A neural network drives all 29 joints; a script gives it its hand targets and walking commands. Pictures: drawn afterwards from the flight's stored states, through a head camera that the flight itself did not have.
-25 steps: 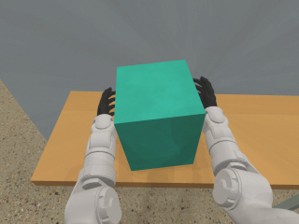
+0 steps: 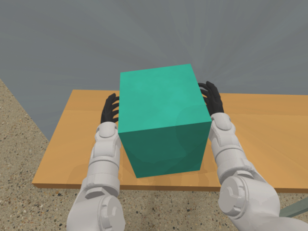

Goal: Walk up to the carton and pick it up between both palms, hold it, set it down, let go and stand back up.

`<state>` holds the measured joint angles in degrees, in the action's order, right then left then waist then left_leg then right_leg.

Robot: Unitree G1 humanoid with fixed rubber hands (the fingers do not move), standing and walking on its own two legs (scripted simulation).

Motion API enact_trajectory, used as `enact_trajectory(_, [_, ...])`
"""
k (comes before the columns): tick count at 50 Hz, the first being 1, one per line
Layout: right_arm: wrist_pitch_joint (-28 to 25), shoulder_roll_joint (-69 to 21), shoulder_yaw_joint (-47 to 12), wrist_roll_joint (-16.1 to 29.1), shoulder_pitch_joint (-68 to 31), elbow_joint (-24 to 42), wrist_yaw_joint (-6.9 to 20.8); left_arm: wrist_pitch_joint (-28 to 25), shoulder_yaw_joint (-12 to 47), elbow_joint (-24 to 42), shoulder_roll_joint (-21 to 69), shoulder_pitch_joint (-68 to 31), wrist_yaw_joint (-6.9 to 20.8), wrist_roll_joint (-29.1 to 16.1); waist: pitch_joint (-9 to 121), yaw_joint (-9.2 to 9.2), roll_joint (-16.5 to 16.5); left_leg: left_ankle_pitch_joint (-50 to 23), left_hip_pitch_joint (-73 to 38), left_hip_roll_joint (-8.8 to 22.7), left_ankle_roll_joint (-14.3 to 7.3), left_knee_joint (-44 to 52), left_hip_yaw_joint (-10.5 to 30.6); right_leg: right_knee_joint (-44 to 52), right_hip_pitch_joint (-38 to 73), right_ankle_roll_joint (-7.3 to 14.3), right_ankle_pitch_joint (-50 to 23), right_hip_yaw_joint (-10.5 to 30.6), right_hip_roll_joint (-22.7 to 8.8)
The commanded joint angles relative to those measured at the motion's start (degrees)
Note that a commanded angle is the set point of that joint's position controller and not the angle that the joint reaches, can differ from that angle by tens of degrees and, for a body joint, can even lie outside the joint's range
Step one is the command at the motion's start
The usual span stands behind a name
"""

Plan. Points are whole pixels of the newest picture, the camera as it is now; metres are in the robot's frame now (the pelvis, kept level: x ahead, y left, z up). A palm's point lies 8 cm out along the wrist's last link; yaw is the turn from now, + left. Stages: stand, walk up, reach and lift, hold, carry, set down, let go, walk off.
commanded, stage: set down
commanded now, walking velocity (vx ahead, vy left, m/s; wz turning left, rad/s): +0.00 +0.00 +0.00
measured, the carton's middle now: (162, 123) +0.41 -0.02 +0.03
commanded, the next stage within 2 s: none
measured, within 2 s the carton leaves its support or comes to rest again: rests again in 0.76 s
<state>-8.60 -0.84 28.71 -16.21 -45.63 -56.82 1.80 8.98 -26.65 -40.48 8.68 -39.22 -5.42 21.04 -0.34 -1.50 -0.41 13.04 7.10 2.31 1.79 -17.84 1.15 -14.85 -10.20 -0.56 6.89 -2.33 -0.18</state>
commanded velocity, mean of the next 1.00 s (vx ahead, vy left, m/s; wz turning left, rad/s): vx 0.00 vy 0.00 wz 0.00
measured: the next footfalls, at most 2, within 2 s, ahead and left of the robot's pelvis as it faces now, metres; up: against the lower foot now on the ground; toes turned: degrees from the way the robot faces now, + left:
none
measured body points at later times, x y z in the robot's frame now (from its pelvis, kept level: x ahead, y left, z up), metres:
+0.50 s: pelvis +0.00 +0.00 +0.00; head +0.04 +0.01 +0.45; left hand +0.40 +0.13 +0.06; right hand +0.41 -0.17 +0.08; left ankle -0.04 +0.13 -0.75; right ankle +0.01 -0.12 -0.75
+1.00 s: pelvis +0.00 +0.00 +0.00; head +0.04 +0.01 +0.45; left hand +0.40 +0.12 +0.06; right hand +0.41 -0.17 +0.08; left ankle -0.04 +0.13 -0.75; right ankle +0.01 -0.12 -0.75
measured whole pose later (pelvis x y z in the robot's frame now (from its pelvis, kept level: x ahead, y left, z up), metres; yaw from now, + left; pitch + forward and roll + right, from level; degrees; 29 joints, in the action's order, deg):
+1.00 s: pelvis +0.00 +0.00 +0.00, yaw -1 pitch +3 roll -1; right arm -11.2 -3.1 33.9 -22.4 -42.4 -51.5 4.5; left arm 3.7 -31.5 -38.6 12.3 -38.7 -3.3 25.5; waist -2.2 -0.8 -0.7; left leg 12.2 7.6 2.1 1.5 -16.7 0.1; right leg -15.3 -11.8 -0.6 6.6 -1.4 -0.3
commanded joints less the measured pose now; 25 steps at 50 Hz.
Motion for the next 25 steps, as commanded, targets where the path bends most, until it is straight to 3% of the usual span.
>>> enact_trajectory(1, [-0.6, -27.4, -12.2, -2.4, -24.3, 0.6, 6.3, -4.3, 15.1, 4.1, 24.5, -35.3, 5.3, -0.8, 23.7, -0.14, 0.2, -20.8, 1.9, -2.5, 1.5, 1.2, -6.4, -4.7, 19.3, -2.0, -24.2, -4.1, 1.5])
enact_trajectory(13, [-1.7, -27.0, -10.6, -4.1, -23.1, 1.1, 7.1, -6.1, 13.6, 3.3, 24.5, -33.4, 4.9, 0.4, 23.2, 0.62, 0.4, -22.0, 1.0, -2.1, 1.3, 0.9, -6.7, -4.6, 17.6, -1.8, -22.8, -4.2, 1.5])
enact_trajectory(20, [-1.5, -28.4, -10.3, -5.6, -21.1, 1.5, 6.9, -6.9, 11.4, 2.7, 23.3, -32.6, 5.7, 0.9, 21.6, 0.58, -2.2, -16.3, 5.5, -2.7, -0.2, 2.9, -7.3, -5.0, 21.3, -2.8, -23.2, -3.4, 0.7])
enact_trajectory(25, [-2.0, -28.2, -9.4, -7.1, -20.5, 2.3, 6.9, -7.5, 10.9, 1.3, 23.1, -31.0, 6.1, 1.9, 20.5, 0.39, -1.7, -14.6, 6.2, -2.5, -0.4, 3.3, -7.5, -4.8, 20.7, -2.7, -21.4, -3.5, 0.6])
